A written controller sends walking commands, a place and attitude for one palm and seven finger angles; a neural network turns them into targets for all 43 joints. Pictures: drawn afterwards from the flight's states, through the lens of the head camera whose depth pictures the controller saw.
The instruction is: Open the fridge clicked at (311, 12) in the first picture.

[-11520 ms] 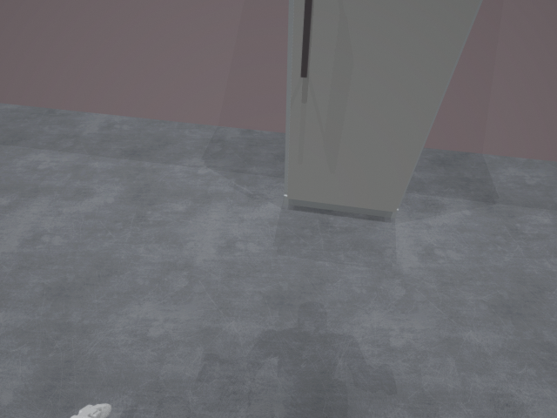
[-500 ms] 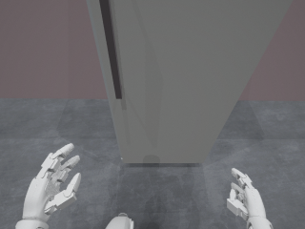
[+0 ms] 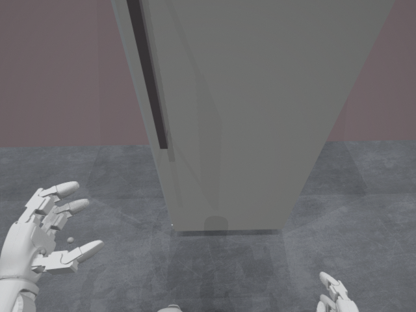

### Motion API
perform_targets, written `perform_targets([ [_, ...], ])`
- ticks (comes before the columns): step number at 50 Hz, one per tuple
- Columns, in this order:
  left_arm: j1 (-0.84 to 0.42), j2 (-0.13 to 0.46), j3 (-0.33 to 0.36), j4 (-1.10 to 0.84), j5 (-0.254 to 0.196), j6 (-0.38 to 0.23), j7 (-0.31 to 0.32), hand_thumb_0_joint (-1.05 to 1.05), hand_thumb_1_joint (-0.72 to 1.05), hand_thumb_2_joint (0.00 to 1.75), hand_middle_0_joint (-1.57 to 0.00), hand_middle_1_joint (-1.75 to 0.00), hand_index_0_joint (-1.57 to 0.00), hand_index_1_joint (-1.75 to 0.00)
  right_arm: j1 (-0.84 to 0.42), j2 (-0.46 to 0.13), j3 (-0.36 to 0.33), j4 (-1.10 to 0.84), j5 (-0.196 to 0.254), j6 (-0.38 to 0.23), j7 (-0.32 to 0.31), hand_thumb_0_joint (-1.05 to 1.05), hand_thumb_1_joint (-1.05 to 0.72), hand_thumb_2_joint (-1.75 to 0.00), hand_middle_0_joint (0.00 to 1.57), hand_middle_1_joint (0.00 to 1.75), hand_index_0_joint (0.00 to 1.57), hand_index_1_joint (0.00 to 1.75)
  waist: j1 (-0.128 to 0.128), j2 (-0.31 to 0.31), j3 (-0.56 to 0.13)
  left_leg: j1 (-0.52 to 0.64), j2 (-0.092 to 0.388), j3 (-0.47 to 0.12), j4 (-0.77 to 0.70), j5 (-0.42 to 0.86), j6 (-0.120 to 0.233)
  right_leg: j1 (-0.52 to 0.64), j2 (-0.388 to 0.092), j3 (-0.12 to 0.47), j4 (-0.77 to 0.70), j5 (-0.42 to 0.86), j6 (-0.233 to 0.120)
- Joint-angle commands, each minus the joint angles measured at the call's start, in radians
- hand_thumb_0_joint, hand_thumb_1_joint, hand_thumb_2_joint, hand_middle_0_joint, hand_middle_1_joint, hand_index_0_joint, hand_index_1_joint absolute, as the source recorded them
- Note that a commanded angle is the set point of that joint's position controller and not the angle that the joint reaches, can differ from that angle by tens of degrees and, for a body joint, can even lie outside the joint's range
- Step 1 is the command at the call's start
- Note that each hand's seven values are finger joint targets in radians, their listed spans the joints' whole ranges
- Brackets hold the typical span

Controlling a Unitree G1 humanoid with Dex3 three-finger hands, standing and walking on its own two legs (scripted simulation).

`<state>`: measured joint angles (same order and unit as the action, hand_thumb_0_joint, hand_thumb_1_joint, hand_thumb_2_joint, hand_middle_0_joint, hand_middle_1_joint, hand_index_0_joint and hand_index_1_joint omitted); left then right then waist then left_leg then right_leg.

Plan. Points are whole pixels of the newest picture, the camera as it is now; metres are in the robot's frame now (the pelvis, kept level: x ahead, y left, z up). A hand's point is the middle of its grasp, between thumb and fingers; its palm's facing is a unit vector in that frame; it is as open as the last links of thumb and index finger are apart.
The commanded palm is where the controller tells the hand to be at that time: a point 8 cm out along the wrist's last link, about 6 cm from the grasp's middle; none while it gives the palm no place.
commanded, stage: raise the hand to about handle height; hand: left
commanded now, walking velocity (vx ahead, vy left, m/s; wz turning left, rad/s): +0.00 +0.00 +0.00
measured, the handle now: (148, 55) +0.53 +0.15 +0.23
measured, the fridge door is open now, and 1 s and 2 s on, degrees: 0 0 0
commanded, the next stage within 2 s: move the hooked fingers beside the handle in 1.22 s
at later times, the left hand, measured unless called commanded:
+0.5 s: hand (28, 201) +0.25 +0.29 +0.15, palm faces +0.12 -0.99 -0.04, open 13.8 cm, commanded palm +0.21 +0.33 +0.16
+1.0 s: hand (19, 181) +0.26 +0.29 +0.18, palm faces +0.11 -0.99 -0.03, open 14.0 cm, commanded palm +0.23 +0.34 +0.19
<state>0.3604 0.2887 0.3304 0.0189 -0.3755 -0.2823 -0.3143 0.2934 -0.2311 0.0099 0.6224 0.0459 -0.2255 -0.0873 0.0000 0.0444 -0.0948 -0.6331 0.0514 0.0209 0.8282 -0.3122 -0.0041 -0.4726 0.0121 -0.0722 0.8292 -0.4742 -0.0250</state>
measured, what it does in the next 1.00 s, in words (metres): stands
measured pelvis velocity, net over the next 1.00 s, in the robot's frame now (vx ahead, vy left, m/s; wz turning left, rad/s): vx -0.01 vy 0.01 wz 0.02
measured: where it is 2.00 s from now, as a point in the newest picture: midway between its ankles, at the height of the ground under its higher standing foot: outside the picture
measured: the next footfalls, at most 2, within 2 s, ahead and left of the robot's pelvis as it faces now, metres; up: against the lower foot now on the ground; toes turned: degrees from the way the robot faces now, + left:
none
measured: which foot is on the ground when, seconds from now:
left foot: down 0.00-1.00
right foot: down 0.00-1.00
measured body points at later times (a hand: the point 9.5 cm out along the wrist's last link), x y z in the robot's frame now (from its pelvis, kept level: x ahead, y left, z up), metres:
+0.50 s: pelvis +0.00 +0.02 +0.02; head -0.01 +0.01 +0.47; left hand +0.23 +0.34 +0.16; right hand +0.20 -0.20 -0.04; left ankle +0.06 +0.12 -0.70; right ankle -0.03 -0.10 -0.70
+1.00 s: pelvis -0.01 +0.01 +0.03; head -0.02 +0.01 +0.48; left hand +0.25 +0.35 +0.18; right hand +0.17 -0.22 -0.04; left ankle +0.06 +0.12 -0.70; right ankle -0.03 -0.10 -0.70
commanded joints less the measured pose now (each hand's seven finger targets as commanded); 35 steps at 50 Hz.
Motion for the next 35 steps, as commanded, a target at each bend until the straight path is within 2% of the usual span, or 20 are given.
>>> perform_targets([
  [1,-0.109,0.196,0.082,-0.201,-0.008,-0.056,-0.012,0.0,-0.15,0.45,-0.27,-0.98,-0.27,-0.98,-0.107,-0.143,-0.048,-0.17,0.003,-0.078,-0.014,0.0,-0.9,-0.9,0.2,0.3,0.2,0.3,0.024,-0.01,-0.12,0.242,-0.041,-0.036,-0.118,0.125,0.039,-0.035,-0.001,0.045,-0.195,0.244,0.034],
  [2,-0.12,0.199,0.082,-0.2,-0.008,-0.053,-0.012,0.0,-0.17,0.44,-0.28,-0.99,-0.28,-0.99,-0.108,-0.145,-0.047,-0.169,0.005,-0.08,-0.018,0.0,-0.9,-0.9,0.2,0.3,0.2,0.3,0.021,-0.019,-0.114,0.259,-0.039,-0.036,-0.127,0.122,0.04,-0.037,0.002,0.04,-0.202,0.234,0.032],
  [3,-0.139,0.204,0.09,-0.219,-0.012,-0.054,-0.012,0.0,-0.2,0.43,-0.28,-1.0,-0.28,-1.0,-0.109,-0.147,-0.046,-0.169,0.006,-0.084,-0.02,0.0,-0.9,-0.9,0.2,0.3,0.2,0.3,0.025,0.002,-0.129,0.278,-0.04,-0.037,-0.137,0.129,0.04,-0.026,0.003,0.037,-0.205,0.241,0.03],
  [4,-0.152,0.235,0.114,-0.221,-0.013,-0.048,-0.013,0.0,-0.22,0.42,-0.28,-1.02,-0.28,-1.02,-0.106,-0.151,-0.046,-0.168,0.005,-0.085,-0.02,0.0,-0.9,-0.9,0.2,0.3,0.2,0.3,0.03,-0.006,-0.132,0.287,-0.039,-0.038,-0.138,0.141,0.042,-0.011,0.007,0.039,-0.209,0.254,0.029],
  [8,-0.218,0.233,0.112,-0.23,-0.017,-0.022,-0.01,0.0,-0.31,0.38,-0.29,-1.08,-0.29,-1.08,-0.112,-0.148,-0.035,-0.163,0.01,-0.089,-0.026,0.0,-0.9,-0.9,0.2,0.3,0.2,0.3,0.027,0.044,-0.122,0.342,-0.039,-0.042,-0.182,0.137,0.037,0.003,0.011,0.017,-0.229,0.251,0.02],
  [9,-0.236,0.253,0.123,-0.226,-0.017,-0.008,-0.011,0.0,-0.34,0.37,-0.29,-1.1,-0.29,-1.1,-0.11,-0.154,-0.032,-0.164,0.008,-0.088,-0.025,0.0,-0.9,-0.9,0.2,0.3,0.2,0.3,0.031,0.021,-0.122,0.339,-0.037,-0.047,-0.187,0.143,0.038,0.018,0.016,0.017,-0.234,0.258,0.019],
  [12,-0.284,0.252,0.116,-0.202,-0.014,0.036,-0.022,0.0,-0.41,0.34,-0.29,-1.14,-0.29,-1.14,-0.12,-0.152,-0.025,-0.166,0.014,-0.085,-0.026,0.0,-0.9,-0.9,0.2,0.3,0.2,0.3,0.031,0.061,-0.109,0.369,-0.038,-0.05,-0.217,0.14,0.033,0.031,0.016,0.006,-0.251,0.261,0.016],
  [14,-0.311,0.269,0.124,-0.177,-0.014,0.074,-0.031,0.0,-0.45,0.32,-0.3,-1.17,-0.3,-1.17,-0.122,-0.156,-0.021,-0.171,0.014,-0.082,-0.027,0.0,-0.9,-0.9,0.2,0.3,0.2,0.3,0.037,0.043,-0.096,0.375,-0.039,-0.054,-0.233,0.147,0.035,0.053,0.02,0.006,-0.269,0.274,0.015],
  [16,-0.362,0.28,0.13,-0.169,-0.017,0.108,-0.041,0.0,-0.5,0.3,-0.3,-1.2,-0.3,-1.2,-0.131,-0.154,-0.015,-0.174,0.018,-0.077,-0.029,0.0,-0.9,-0.9,0.2,0.3,0.2,0.3,0.033,0.053,-0.088,0.389,-0.04,-0.055,-0.251,0.13,0.032,0.058,0.018,0.005,-0.288,0.26,0.016],
  [19,-0.415,0.308,0.149,-0.157,-0.014,0.142,-0.049,0.0,-0.5,0.3,-0.3,-1.2,-0.3,-1.2,-0.136,-0.155,-0.008,-0.176,0.018,-0.071,-0.032,0.0,-0.9,-0.9,0.2,0.3,0.2,0.3,0.039,0.042,-0.09,0.413,-0.039,-0.059,-0.269,0.138,0.032,0.085,0.024,0.004,-0.309,0.262,0.012],
  [23,-0.493,0.33,0.162,-0.148,-0.011,0.176,-0.057,0.0,-0.5,0.3,-0.3,-1.2,-0.3,-1.2,-0.147,-0.152,0.0,-0.179,0.02,-0.068,-0.035,0.0,-0.9,-0.9,0.2,0.3,0.2,0.3,0.038,0.056,-0.097,0.45,-0.042,-0.064,-0.293,0.141,0.032,0.097,0.023,0.001,-0.331,0.268,0.012],
  [24,-0.503,0.343,0.17,-0.128,-0.012,0.186,-0.062,0.0,-0.5,0.3,-0.3,-1.2,-0.3,-1.2,-0.149,-0.153,0.002,-0.177,0.021,-0.066,-0.036,0.0,-0.9,-0.9,0.2,0.3,0.2,0.3,0.04,0.034,-0.087,0.45,-0.041,-0.063,-0.297,0.142,0.034,0.106,0.026,0.005,-0.345,0.267,0.012],
  [26,-0.551,0.35,0.172,-0.113,-0.012,0.206,-0.07,0.0,-0.5,0.3,-0.3,-1.2,-0.3,-1.2,-0.156,-0.152,0.005,-0.176,0.024,-0.064,-0.041,0.0,-0.9,-0.9,0.2,0.3,0.2,0.3,0.037,0.057,-0.078,0.457,-0.044,-0.063,-0.312,0.12,0.032,0.105,0.022,0.006,-0.359,0.249,0.012],
  [28,-0.594,0.357,0.169,-0.09,-0.007,0.225,-0.075,0.0,-0.5,0.3,-0.3,-1.2,-0.3,-1.2,-0.162,-0.152,0.009,-0.174,0.027,-0.063,-0.046,0.0,-0.9,-0.9,0.2,0.3,0.2,0.3,0.033,0.041,-0.064,0.465,-0.043,-0.071,-0.327,0.094,0.032,0.103,0.023,0.005,-0.374,0.222,0.012],
  [30,-0.639,0.381,0.177,-0.1,-0.006,0.235,-0.08,0.0,-0.5,0.3,-0.3,-1.2,-0.3,-1.2,-0.171,-0.151,0.012,-0.177,0.028,-0.065,-0.048,0.0,-0.9,-0.9,0.2,0.3,0.2,0.3,0.035,0.069,-0.073,0.479,-0.046,-0.07,-0.336,0.09,0.033,0.12,0.019,0.014,-0.39,0.216,0.01],
  [32,-0.659,0.395,0.186,-0.084,-0.004,0.245,-0.084,0.0,-0.5,0.3,-0.3,-1.2,-0.3,-1.2,-0.17,-0.152,0.014,-0.175,0.029,-0.066,-0.049,0.0,-0.9,-0.9,0.2,0.3,0.2,0.3,0.037,0.047,-0.077,0.491,-0.045,-0.073,-0.348,0.096,0.033,0.13,0.02,0.009,-0.398,0.22,0.01],
  [33,-0.68,0.409,0.192,-0.089,0.0,0.248,-0.086,0.0,-0.5,0.3,-0.3,-1.2,-0.3,-1.2,-0.171,-0.153,0.014,-0.175,0.03,-0.067,-0.051,0.0,-0.9,-0.9,0.2,0.3,0.2,0.3,0.039,0.063,-0.086,0.5,-0.047,-0.073,-0.352,0.097,0.033,0.137,0.02,0.011,-0.402,0.222,0.009],
  [34,-0.678,0.427,0.207,-0.077,-0.004,0.253,-0.088,0.0,-0.5,0.3,-0.3,-1.2,-0.3,-1.2,-0.171,-0.153,0.016,-0.174,0.029,-0.068,-0.049,0.0,-0.9,-0.9,0.2,0.3,0.2,0.3,0.044,0.047,-0.091,0.499,-0.048,-0.071,-0.35,0.106,0.034,0.149,0.022,0.015,-0.408,0.227,0.009],
  [35,-0.7,0.431,0.208,-0.072,-0.003,0.26,-0.091,0.0,-0.5,0.3,-0.3,-1.2,-0.3,-1.2,-0.176,-0.153,0.018,-0.173,0.031,-0.067,-0.05,0.0,-0.9,-0.9,0.2,0.3,0.2,0.3,0.043,0.067,-0.084,0.498,-0.049,-0.071,-0.357,0.099,0.033,0.15,0.018,0.017,-0.416,0.223,0.008],
])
